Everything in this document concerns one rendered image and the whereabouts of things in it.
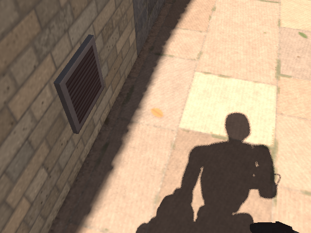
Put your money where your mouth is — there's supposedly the right robot hand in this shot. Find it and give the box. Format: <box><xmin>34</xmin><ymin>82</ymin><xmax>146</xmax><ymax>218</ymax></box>
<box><xmin>250</xmin><ymin>221</ymin><xmax>299</xmax><ymax>233</ymax></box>

